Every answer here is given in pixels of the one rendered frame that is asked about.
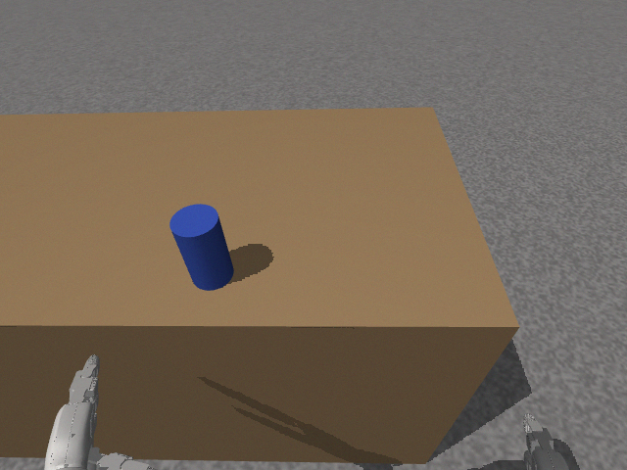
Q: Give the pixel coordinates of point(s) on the right robot hand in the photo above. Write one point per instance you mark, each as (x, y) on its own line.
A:
(541, 454)

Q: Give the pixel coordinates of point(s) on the left robot hand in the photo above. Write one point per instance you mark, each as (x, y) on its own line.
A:
(71, 442)

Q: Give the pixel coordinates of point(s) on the can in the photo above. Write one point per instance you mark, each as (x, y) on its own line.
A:
(198, 234)

